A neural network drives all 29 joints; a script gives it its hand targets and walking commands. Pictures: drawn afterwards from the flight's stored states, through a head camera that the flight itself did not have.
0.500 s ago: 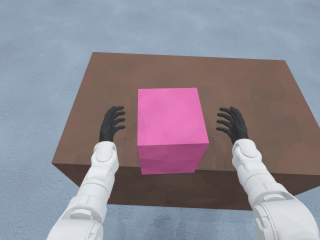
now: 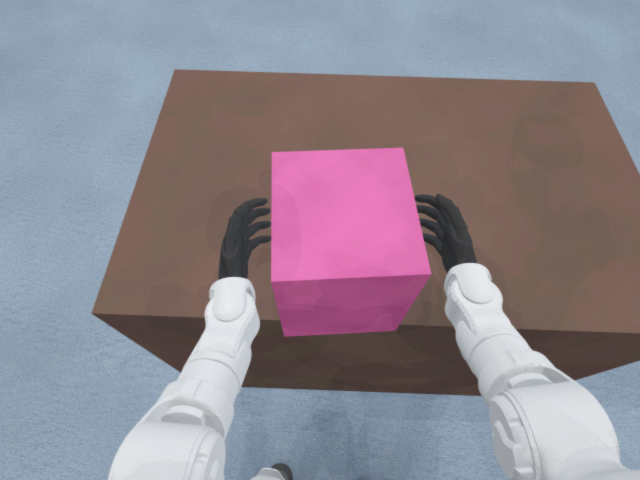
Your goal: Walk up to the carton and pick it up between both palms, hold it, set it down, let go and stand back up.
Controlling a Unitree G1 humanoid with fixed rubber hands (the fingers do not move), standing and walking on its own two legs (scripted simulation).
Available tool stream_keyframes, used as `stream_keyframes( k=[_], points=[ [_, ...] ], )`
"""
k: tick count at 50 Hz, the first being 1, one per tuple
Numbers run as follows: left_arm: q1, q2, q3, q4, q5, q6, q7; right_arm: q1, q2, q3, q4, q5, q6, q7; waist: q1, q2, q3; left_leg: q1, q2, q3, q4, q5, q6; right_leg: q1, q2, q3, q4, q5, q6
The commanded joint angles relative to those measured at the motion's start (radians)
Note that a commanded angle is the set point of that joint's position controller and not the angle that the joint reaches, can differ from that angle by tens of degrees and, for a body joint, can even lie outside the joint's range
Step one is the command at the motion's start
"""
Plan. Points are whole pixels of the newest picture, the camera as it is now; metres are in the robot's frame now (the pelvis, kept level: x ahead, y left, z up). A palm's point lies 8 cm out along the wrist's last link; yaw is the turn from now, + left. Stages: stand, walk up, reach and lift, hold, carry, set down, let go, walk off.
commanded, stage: reach and lift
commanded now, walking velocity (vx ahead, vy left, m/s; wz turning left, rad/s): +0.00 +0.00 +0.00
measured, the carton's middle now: (339, 249) +0.42 +0.03 -0.01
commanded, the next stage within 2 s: none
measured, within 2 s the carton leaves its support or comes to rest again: leaves its support in 1.62 s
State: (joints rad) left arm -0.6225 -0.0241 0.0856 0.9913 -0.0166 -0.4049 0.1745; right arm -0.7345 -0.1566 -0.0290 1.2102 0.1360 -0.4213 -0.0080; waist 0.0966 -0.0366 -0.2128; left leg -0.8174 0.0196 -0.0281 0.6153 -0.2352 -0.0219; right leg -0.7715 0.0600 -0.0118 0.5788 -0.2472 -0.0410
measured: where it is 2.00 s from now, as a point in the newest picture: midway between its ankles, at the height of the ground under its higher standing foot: outside the picture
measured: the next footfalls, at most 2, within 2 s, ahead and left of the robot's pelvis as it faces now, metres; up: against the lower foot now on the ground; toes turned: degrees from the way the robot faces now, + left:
none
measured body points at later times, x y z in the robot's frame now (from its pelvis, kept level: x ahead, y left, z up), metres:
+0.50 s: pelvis -0.01 +0.00 +0.00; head +0.10 +0.00 +0.44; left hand +0.37 +0.16 +0.00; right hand +0.41 -0.10 -0.01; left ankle +0.01 +0.12 -0.72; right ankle -0.01 -0.10 -0.72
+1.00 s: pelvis -0.01 +0.00 +0.00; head +0.10 +0.00 +0.44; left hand +0.37 +0.16 +0.00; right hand +0.41 -0.10 -0.01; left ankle +0.01 +0.12 -0.72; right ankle -0.01 -0.10 -0.72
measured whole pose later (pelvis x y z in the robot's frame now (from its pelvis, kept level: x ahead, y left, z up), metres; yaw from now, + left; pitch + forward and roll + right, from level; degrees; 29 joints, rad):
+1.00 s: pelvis -0.01 +0.00 +0.00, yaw +0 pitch +21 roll -1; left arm -0.60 -0.13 0.33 1.00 0.15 -0.43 0.20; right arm -0.73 0.02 -0.40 1.22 -0.33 -0.45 -0.12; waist 0.09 -0.01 -0.17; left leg -0.76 0.02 -0.03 0.62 -0.23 -0.02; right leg -0.71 0.06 -0.01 0.58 -0.24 -0.04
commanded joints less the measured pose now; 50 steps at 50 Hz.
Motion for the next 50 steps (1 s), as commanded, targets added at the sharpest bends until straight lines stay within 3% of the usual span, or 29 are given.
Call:
stream_keyframes(
  k=[1,4,8,16,34,50],
  points=[
    [-0.329,-0.288,0.058,-0.124,0.223,-0.05,-0.04,-0.461,0.242,-0.045,-0.093,-0.168,-0.08,0.014,0.008,0.08,-0.7,0.465,0.006,0.061,0.073,0.613,-0.073,0.33,0.0,-0.018,-0.011,0.463,0.009],
    [-0.332,-0.324,0.083,-0.143,0.309,-0.039,-0.029,-0.439,0.323,-0.121,-0.094,-0.28,-0.099,-0.011,-0.012,0.093,-0.689,0.467,0.005,0.068,0.06,0.608,-0.08,0.364,0.007,-0.026,-0.013,0.496,0.014],
    [-0.358,-0.638,-0.001,-0.087,0.377,-0.03,-0.097,-0.448,0.656,-0.112,-0.074,-0.441,-0.109,0.045,-0.014,0.095,-0.621,0.534,0.014,0.073,0.041,0.626,-0.088,0.369,0.009,-0.057,-0.038,0.487,-0.007],
    [-0.353,-0.688,-0.013,-0.026,0.396,-0.05,-0.1,-0.417,0.743,-0.158,-0.026,-0.551,-0.11,0.046,-0.018,0.076,-0.612,0.519,0.019,0.071,0.022,0.582,-0.073,0.404,0.014,-0.058,-0.045,0.461,-0.015],
    [-0.479,-0.63,0.042,-0.011,0.405,-0.044,-0.088,-0.458,0.764,-0.255,-0.01,-0.61,-0.076,0.052,-0.018,0.055,-0.582,0.432,0.013,0.096,-0.022,0.336,-0.054,0.437,-0.003,-0.052,-0.057,0.224,-0.016],
    [-0.445,-0.666,0.026,0.015,0.401,-0.069,-0.091,-0.426,0.828,-0.196,0.028,-0.604,-0.098,0.035,-0.024,0.039,-0.595,0.365,0.005,0.095,0.001,0.397,-0.051,0.499,-0.007,-0.046,-0.022,0.362,-0.003]
  ],
)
